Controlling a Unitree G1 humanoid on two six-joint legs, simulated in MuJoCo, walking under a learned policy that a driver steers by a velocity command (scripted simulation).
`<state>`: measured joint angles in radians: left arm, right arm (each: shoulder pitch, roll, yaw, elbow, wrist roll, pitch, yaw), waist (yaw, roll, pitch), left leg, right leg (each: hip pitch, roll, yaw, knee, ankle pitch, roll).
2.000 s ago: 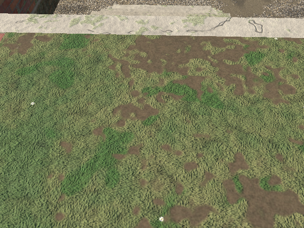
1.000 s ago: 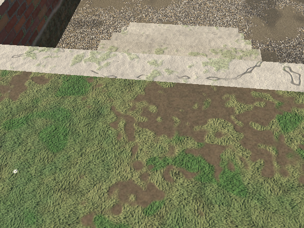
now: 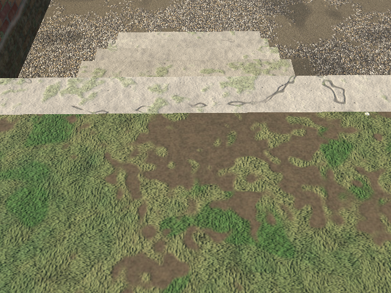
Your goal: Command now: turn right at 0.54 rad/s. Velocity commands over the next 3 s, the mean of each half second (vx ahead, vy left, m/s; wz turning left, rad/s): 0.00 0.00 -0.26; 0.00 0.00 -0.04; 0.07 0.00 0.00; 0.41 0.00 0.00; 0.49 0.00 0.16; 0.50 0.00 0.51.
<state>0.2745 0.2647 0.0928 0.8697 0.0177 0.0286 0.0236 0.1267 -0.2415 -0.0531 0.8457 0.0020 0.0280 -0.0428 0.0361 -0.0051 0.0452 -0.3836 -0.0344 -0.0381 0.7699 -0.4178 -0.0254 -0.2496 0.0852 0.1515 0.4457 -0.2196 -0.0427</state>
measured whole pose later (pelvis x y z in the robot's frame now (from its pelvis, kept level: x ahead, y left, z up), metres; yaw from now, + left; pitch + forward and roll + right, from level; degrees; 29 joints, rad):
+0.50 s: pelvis -0.02 +0.02 +0.00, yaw -7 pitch -1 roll +0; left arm 0.19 0.23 0.03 0.92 0.01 0.04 0.02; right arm 0.23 -0.24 -0.02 0.88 -0.01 0.01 -0.02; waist -0.02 0.01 0.05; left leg -0.20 -0.01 0.02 0.45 -0.23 0.03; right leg -0.13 0.04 0.05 0.40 -0.24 -0.02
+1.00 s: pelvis -0.02 +0.00 +0.00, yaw -6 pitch -2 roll +0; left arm 0.24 0.20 -0.01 1.10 0.01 -0.01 0.03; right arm 0.26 -0.20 0.00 1.10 -0.01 0.01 -0.03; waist -0.01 0.01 0.03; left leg -0.15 0.00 0.00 0.36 -0.18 0.00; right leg -0.10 0.06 0.04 0.35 -0.22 -0.04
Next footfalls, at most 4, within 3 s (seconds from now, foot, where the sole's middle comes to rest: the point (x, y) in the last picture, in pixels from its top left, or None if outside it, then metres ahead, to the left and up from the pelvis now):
0.08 left None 0.04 0.11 -0.78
0.46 right None -0.01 -0.09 -0.78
2.06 right None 0.43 -0.06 -0.78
2.62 left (195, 216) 0.73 0.06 -0.78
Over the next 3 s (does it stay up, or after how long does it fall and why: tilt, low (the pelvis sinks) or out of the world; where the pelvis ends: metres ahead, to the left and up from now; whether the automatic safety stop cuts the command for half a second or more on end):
stays up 0.79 0.03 0.00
